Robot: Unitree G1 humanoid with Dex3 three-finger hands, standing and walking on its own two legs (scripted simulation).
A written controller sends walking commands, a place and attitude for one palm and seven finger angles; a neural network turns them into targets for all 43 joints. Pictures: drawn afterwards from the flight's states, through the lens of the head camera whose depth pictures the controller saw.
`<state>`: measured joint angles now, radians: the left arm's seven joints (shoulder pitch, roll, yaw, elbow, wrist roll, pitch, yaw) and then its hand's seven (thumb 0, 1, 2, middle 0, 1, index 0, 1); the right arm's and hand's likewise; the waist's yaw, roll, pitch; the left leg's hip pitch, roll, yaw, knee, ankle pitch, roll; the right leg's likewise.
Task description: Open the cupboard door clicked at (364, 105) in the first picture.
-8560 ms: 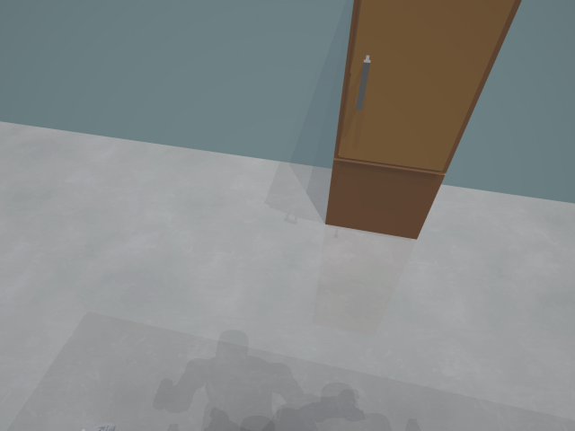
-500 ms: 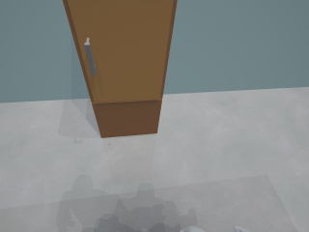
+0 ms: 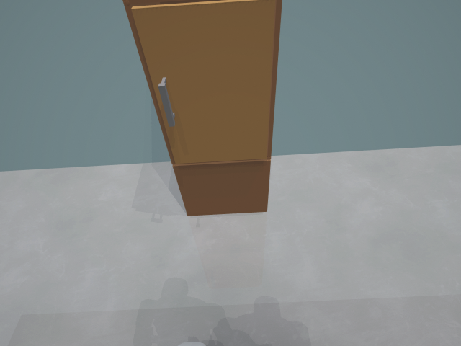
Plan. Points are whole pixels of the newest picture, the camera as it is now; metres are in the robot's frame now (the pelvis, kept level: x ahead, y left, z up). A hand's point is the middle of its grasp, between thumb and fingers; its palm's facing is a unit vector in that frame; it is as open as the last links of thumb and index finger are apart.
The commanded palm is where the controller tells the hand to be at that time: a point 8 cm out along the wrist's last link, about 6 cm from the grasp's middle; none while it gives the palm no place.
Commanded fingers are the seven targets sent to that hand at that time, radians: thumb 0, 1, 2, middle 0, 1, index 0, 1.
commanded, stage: take the last steps up to it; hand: left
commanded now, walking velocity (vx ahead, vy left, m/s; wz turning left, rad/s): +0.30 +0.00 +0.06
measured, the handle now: (168, 102) +0.84 +0.26 -0.03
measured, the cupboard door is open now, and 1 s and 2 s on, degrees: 0 0 0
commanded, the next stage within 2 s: come to a stop and stand still in 0.94 s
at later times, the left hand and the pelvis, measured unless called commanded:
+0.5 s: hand out of the picture +0.07 +0.23 -0.17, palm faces +0.07 -0.98 -0.16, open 7.4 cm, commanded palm none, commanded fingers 0.00 0.90 0.90 -0.20 -0.30 -0.20 -0.30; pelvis +0.08 +0.05 +0.00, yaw +0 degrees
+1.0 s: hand (170, 286) +0.28 +0.17 -0.17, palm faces +0.04 -0.98 -0.20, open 7.2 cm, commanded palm none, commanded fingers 0.00 0.90 0.90 -0.20 -0.30 -0.20 -0.30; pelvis +0.26 -0.01 +0.00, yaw +0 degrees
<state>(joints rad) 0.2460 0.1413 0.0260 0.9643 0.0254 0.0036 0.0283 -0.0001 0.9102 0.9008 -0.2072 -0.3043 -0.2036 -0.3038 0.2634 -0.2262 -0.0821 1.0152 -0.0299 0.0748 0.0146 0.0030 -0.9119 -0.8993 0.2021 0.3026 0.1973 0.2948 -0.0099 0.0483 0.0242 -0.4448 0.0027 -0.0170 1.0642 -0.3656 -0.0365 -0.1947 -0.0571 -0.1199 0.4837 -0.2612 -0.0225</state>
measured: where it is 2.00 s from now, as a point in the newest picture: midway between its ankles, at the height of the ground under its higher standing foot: outside the picture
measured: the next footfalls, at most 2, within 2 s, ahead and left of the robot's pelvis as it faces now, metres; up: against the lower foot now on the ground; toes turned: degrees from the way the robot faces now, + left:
left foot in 0.24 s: +0.05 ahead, +0.16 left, +0.00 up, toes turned +8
right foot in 0.68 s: +0.28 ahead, -0.10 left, +0.00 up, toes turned -10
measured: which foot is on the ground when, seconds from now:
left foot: up 0.00-0.22, down 0.24-0.68, up 0.70-1.00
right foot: down 0.00-0.24, up 0.26-0.66, down 0.68-1.00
